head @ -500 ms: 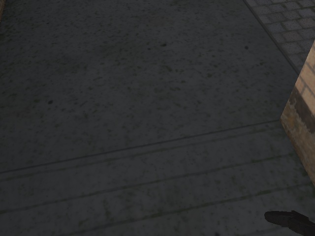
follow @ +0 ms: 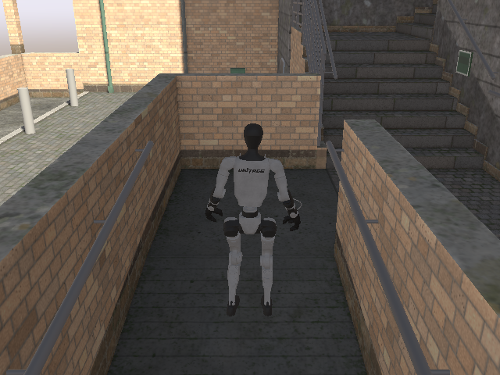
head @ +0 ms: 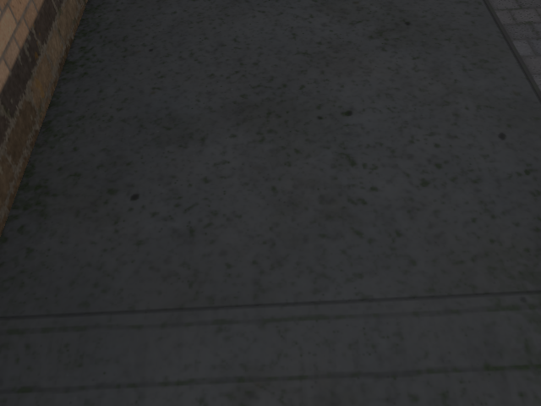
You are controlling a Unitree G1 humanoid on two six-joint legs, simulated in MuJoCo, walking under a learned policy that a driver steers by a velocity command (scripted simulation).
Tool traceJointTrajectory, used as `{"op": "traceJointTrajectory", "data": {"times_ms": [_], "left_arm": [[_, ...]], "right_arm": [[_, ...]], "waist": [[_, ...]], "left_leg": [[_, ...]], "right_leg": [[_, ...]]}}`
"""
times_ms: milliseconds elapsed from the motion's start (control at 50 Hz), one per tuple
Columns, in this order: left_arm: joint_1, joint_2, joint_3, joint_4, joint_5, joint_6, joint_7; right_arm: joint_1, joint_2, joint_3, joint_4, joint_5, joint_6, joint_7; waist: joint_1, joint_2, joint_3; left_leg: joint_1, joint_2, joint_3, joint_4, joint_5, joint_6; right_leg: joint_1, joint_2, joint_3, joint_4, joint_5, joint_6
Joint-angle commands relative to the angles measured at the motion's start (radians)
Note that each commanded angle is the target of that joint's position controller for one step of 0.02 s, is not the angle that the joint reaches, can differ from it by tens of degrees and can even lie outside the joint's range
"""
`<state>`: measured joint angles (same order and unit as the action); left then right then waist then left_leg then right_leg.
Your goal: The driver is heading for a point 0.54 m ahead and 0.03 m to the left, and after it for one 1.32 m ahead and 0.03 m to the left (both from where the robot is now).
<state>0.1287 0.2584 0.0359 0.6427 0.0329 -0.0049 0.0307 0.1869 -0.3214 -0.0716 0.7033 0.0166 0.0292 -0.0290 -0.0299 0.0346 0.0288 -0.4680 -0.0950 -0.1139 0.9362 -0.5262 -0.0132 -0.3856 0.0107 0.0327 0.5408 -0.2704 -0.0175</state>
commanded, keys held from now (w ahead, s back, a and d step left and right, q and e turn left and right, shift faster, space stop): q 0.34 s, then e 0.34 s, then w+e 0.32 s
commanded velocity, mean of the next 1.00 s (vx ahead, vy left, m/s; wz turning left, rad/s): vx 0.09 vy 0.00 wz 0.06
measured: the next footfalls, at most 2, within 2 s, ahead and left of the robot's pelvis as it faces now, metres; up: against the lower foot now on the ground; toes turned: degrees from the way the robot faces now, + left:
left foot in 0.30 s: +0.05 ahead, +0.14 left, +0.00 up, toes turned +13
right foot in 0.72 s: +0.06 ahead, -0.07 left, +0.00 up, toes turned +7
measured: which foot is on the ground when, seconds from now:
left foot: up 0.00-0.28, down 0.30-0.76, up 0.78-1.00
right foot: down 0.00-0.32, up 0.34-0.70, down 0.72-1.00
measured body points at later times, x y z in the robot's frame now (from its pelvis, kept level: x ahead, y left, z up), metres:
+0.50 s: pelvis +0.01 +0.04 +0.00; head +0.03 +0.08 +0.45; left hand +0.06 +0.35 -0.12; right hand +0.23 -0.17 -0.08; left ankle +0.01 +0.13 -0.73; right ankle +0.05 -0.10 -0.66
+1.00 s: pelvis +0.07 +0.04 +0.02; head +0.09 +0.02 +0.47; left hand +0.10 +0.31 -0.09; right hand +0.27 -0.23 -0.08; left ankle +0.14 +0.19 -0.68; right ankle +0.02 -0.08 -0.73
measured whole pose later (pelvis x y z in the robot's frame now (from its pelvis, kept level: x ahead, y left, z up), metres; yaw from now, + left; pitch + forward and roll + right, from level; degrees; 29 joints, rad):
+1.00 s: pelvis +0.07 +0.04 +0.02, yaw -1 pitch +2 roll +2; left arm 0.42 0.25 0.05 0.75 -0.02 -0.02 0.04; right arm 0.08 -0.30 -0.09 0.74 0.01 -0.06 0.01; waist 0.05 0.01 -0.01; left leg -0.53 0.00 -0.03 0.78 -0.24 -0.05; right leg -0.13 0.01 0.13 0.34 -0.33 -0.05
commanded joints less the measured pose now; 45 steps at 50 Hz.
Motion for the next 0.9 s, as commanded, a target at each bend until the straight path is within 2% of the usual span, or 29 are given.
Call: {"op": "traceJointTrajectory", "data": {"times_ms": [20, 40, 80, 140, 180, 220, 280, 300, 320, 340, 360, 380, 400, 420, 440, 480, 500, 540, 580, 620, 680, 720, 740, 760, 780, 800, 820, 860, 900], "left_arm": [[-0.037, 0.102, 0.029, -0.087, -0.004, -0.011, 0.011], [-0.053, 0.108, 0.029, -0.082, -0.010, -0.009, 0.016], [-0.035, 0.111, 0.032, -0.069, -0.006, -0.001, 0.026], [0.006, 0.130, 0.043, -0.053, -0.007, 0.014, 0.032], [-0.007, 0.161, 0.056, -0.044, -0.017, 0.014, 0.032], [0.005, 0.187, 0.069, -0.028, -0.021, 0.008, 0.024], [-0.015, 0.187, 0.075, -0.011, -0.046, 0.000, 0.020], [0.027, 0.160, 0.070, 0.011, -0.046, 0.000, 0.019], [0.070, 0.113, 0.061, 0.021, -0.017, 0.001, 0.011], [0.060, 0.058, 0.039, -0.021, 0.031, 0.003, 0.002], [-0.024, 0.103, 0.051, -0.045, 0.002, -0.002, 0.012], [-0.071, 0.133, 0.060, -0.042, -0.031, 0.004, 0.021], [-0.044, 0.122, 0.061, -0.023, -0.032, 0.012, 0.029], [-0.013, 0.114, 0.061, 0.008, -0.022, 0.021, 0.035], [0.033, 0.107, 0.061, 0.028, -0.015, 0.026, 0.035], [0.099, 0.080, 0.052, 0.062, -0.022, 0.025, 0.024], [0.091, 0.066, 0.043, 0.064, -0.027, 0.024, 0.019], [0.031, 0.057, 0.028, 0.045, -0.027, 0.022, 0.011], [0.013, 0.098, 0.033, 0.026, -0.033, 0.020, 0.009], [0.027, 0.127, 0.040, 0.025, -0.048, 0.017, 0.011], [0.079, 0.101, 0.039, 0.040, -0.045, 0.020, 0.005], [0.147, 0.092, 0.039, 0.064, -0.044, 0.023, -0.008], [0.203, 0.121, 0.053, 0.088, -0.052, 0.024, -0.012], [0.300, 0.169, 0.070, 0.115, -0.060, 0.022, -0.006], [0.378, 0.244, 0.091, 0.121, -0.060, 0.006, -0.011], [0.323, 0.213, 0.076, 0.095, -0.025, -0.021, -0.008], [0.249, 0.186, 0.067, 0.080, -0.016, -0.037, -0.001], [0.181, 0.159, 0.060, 0.050, -0.045, -0.043, 0.008], [0.197, 0.141, 0.054, 0.044, -0.047, -0.039, 0.016]], "right_arm": [[0.065, -0.141, -0.048, -0.039, 0.008, 0.016, -0.012], [0.068, -0.118, -0.043, -0.046, 0.003, 0.025, -0.011], [0.041, -0.069, -0.030, -0.071, 0.007, 0.027, -0.004], [-0.021, -0.028, -0.011, -0.111, 0.006, 0.025, 0.012], [-0.045, -0.018, -0.002, -0.127, 0.006, 0.027, 0.023], [-0.042, -0.044, -0.009, -0.129, 0.001, 0.032, 0.033], [0.024, -0.069, -0.023, -0.112, -0.003, 0.037, 0.046], [0.065, -0.090, -0.034, -0.095, -0.005, 0.037, 0.041], [0.103, -0.157, -0.055, -0.090, -0.009, 0.032, 0.033], [0.088, -0.241, -0.065, -0.129, -0.009, 0.029, 0.016], [0.088, -0.218, -0.057, -0.156, -0.048, 0.010, 0.023], [0.060, -0.170, -0.044, -0.144, -0.057, -0.003, 0.026], [-0.001, -0.120, -0.028, -0.134, -0.040, -0.011, 0.018], [-0.050, -0.064, -0.005, -0.133, -0.028, -0.014, 0.012], [-0.082, -0.029, 0.013, -0.124, -0.028, -0.016, 0.006], [-0.083, 0.024, 0.036, -0.089, -0.047, -0.022, 0.004], [-0.083, 0.028, 0.039, -0.076, -0.052, -0.023, 0.003], [-0.072, -0.007, 0.031, -0.055, -0.056, -0.020, -0.001], [-0.055, -0.073, 0.010, -0.036, -0.046, -0.011, -0.007], [-0.049, -0.099, -0.004, -0.028, -0.022, -0.007, -0.020], [-0.075, -0.100, -0.012, -0.025, -0.009, -0.001, -0.026], [-0.064, -0.097, -0.021, -0.011, 0.011, 0.005, -0.028], [-0.085, -0.065, -0.017, -0.026, 0.004, 0.000, -0.028], [-0.133, -0.003, -0.004, -0.053, -0.014, -0.007, -0.021], [-0.252, 0.025, 0.004, -0.116, -0.004, -0.030, -0.011], [-0.301, -0.021, -0.013, -0.123, 0.011, -0.059, -0.005], [-0.250, -0.042, -0.022, -0.098, 0.020, -0.076, 0.012], [-0.195, -0.051, -0.030, -0.063, -0.012, -0.096, 0.029], [-0.195, -0.018, -0.024, -0.047, -0.024, -0.107, 0.039]], "waist": [[0.005, -0.137, -0.105], [0.002, -0.154, -0.089], [0.015, -0.179, -0.082], [0.053, -0.189, -0.126], [0.061, -0.200, -0.135], [0.066, -0.216, -0.138], [0.018, -0.198, -0.131], [0.010, -0.152, -0.132], [0.020, 0.047, -0.127], [0.051, 0.320, -0.121], [-0.039, 0.220, -0.215], [-0.039, 0.128, -0.176], [0.000, 0.098, -0.141], [0.021, 0.088, -0.135], [0.048, 0.109, -0.138], [0.070, 0.116, -0.147], [0.062, 0.107, -0.131], [0.023, 0.104, -0.093], [-0.001, 0.110, -0.064], [-0.008, 0.105, -0.039], [0.023, 0.075, -0.049], [0.050, 0.054, -0.082], [0.065, -0.019, -0.073], [0.087, -0.184, -0.074], [0.160, -0.352, -0.017], [0.153, -0.261, 0.047], [0.096, -0.226, 0.056], [0.057, -0.122, 0.015], [0.057, -0.123, -0.017]], "left_leg": [[-0.198, 0.084, 0.010, 0.331, 0.040, -0.067], [-0.190, 0.087, 0.026, 0.349, 0.089, -0.086], [-0.167, 0.089, 0.073, 0.272, 0.147, -0.104], [-0.129, 0.118, 0.099, 0.084, 0.139, -0.113], [-0.045, 0.136, 0.115, -0.057, 0.130, -0.095], [0.034, 0.132, 0.146, -0.150, 0.139, -0.070], [0.178, 0.107, 0.184, -0.374, 0.279, -0.001], [0.276, 0.085, 0.166, -0.448, 0.332, 0.033], [0.419, 0.196, -0.019, -0.515, 0.573, 0.093], [0.527, 0.424, -0.346, -0.516, 0.849, 0.233], [0.453, 0.509, -0.404, -0.575, 0.753, 0.365], [0.399, 0.449, -0.327, -0.598, 0.590, 0.330], [0.366, 0.396, -0.256, -0.592, 0.498, 0.268], [0.333, 0.353, -0.184, -0.584, 0.493, 0.225], [0.280, 0.314, -0.111, -0.581, 0.533, 0.207], [0.241, 0.272, -0.013, -0.580, 0.544, 0.195], [0.234, 0.262, 0.012, -0.583, 0.502, 0.188], [0.230, 0.284, -0.001, -0.597, 0.413, 0.200], [0.261, 0.333, -0.058, -0.599, 0.364, 0.233], [0.294, 0.381, -0.110, -0.595, 0.387, 0.251], [0.313, 0.391, -0.089, -0.548, 0.539, 0.238], [0.260, 0.354, -0.042, -0.543, 0.218, 0.191], [0.151, 0.303, 0.009, -0.466, 0.000, 0.145], [-0.039, 0.202, 0.145, -0.236, -0.126, 0.069], [-0.320, 0.007, 0.221, -0.018, -0.138, 0.006], [-0.398, 0.068, 0.062, 0.126, -0.113, 0.016], [-0.399, 0.106, 0.031, 0.170, -0.014, 0.023], [-0.358, 0.130, 0.045, 0.109, 0.144, 0.011], [-0.249, 0.108, 0.091, 0.030, 0.272, -0.017]], "right_leg": [[0.226, -0.296, 0.272, -0.209, 0.222, -0.181], [0.199, -0.267, 0.202, -0.209, 0.255, -0.175], [0.197, -0.221, 0.096, -0.213, 0.293, -0.171], [0.277, -0.260, 0.060, -0.194, 0.360, -0.205], [0.261, -0.287, 0.043, -0.196, 0.334, -0.205], [0.247, -0.308, 0.031, -0.189, 0.317, -0.202], [0.200, -0.303, -0.006, -0.108, 0.232, -0.138], [0.139, -0.272, -0.048, -0.031, 0.148, -0.085], [-0.037, -0.190, -0.156, 0.184, -0.032, 0.005], [-0.325, -0.059, -0.177, 0.483, -0.434, 0.101], [-0.360, -0.033, -0.031, 0.631, -0.421, 0.108], [-0.355, -0.059, -0.004, 0.680, -0.343, 0.095], [-0.355, -0.078, 0.010, 0.668, -0.264, 0.090], [-0.313, -0.091, 0.017, 0.658, -0.202, 0.098], [-0.235, -0.086, 0.008, 0.654, -0.136, 0.108], [-0.122, -0.081, -0.006, 0.575, -0.072, 0.118], [-0.086, -0.087, -0.007, 0.480, -0.065, 0.116], [-0.030, -0.087, -0.017, 0.319, -0.102, 0.106], [-0.032, -0.073, -0.043, 0.258, -0.171, 0.094], [-0.057, -0.069, -0.047, 0.227, -0.193, 0.084], [-0.010, -0.052, -0.077, 0.148, -0.142, 0.048], [0.115, -0.021, -0.101, 0.024, -0.078, -0.020], [0.207, -0.046, -0.036, -0.023, -0.107, -0.077], [0.322, -0.180, 0.177, -0.124, -0.275, -0.162], [0.394, -0.357, 0.636, -0.358, -0.562, -0.322], [0.362, -0.398, 0.749, -0.438, -0.591, -0.341], [0.356, -0.369, 0.661, -0.406, -0.492, -0.304], [0.360, -0.279, 0.477, -0.371, -0.318, -0.231], [0.321, -0.203, 0.350, -0.370, -0.170, -0.202]]}}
